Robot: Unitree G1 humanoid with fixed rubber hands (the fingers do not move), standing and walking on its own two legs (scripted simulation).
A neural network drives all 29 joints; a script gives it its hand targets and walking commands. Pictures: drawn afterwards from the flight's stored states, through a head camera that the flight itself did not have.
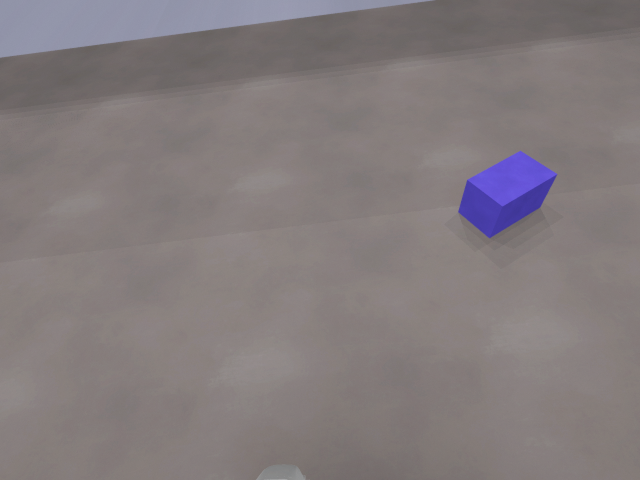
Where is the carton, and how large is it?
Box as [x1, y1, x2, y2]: [458, 151, 556, 237]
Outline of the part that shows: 556,174 521,151 519,151 468,179 466,182 458,211 488,237 490,237 539,207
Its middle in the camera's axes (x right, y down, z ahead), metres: +0.73 -0.19 +1.53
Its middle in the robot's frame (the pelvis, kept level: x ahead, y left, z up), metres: +1.22 -0.54 -0.67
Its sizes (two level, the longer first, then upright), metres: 0.283 0.172 0.182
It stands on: the floor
